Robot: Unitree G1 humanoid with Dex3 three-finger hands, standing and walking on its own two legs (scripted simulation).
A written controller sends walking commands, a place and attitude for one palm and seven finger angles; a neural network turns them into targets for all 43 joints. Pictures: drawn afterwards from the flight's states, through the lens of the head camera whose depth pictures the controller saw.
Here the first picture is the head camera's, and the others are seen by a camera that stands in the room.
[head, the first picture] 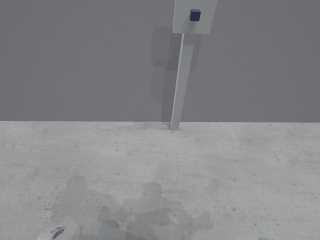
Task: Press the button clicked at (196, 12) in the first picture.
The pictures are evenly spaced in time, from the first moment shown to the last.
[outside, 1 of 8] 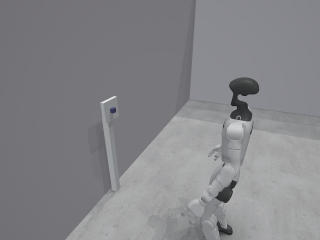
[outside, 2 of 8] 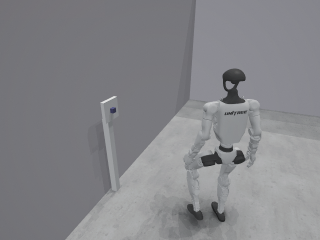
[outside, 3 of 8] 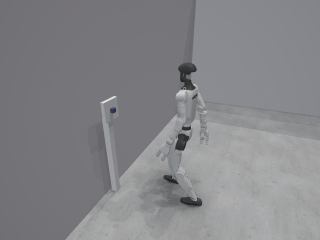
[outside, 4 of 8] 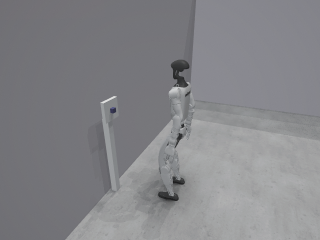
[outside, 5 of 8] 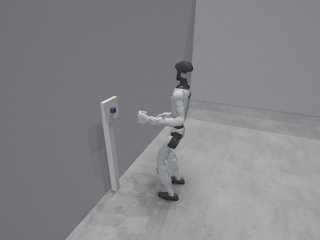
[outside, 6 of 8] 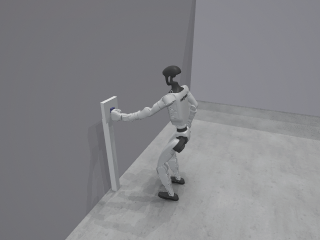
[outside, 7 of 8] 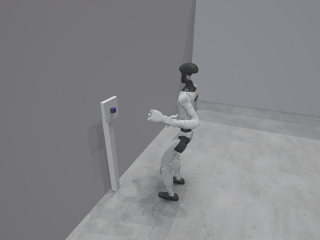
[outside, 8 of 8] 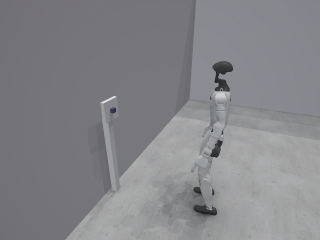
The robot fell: no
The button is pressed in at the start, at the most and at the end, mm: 0 10 0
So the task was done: yes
